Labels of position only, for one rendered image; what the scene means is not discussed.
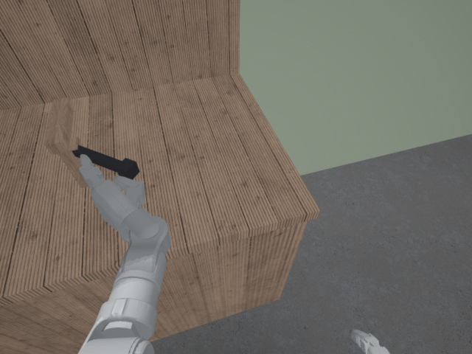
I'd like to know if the robot left hand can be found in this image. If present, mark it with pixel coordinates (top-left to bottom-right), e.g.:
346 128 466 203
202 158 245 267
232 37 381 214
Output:
79 154 145 232

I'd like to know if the left robot forearm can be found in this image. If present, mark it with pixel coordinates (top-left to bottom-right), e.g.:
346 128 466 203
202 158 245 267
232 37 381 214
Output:
78 208 171 354

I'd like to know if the robot right hand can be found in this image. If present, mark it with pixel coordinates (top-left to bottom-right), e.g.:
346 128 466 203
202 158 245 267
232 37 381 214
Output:
350 329 390 354

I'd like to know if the counter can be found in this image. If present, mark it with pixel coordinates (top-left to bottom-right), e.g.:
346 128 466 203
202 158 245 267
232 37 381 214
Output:
0 0 321 354

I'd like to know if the robot left upper arm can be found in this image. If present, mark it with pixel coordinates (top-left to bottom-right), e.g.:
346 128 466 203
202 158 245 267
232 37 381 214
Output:
79 337 154 354

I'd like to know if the tap lever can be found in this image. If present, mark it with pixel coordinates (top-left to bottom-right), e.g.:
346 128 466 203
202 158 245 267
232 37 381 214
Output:
72 145 139 180

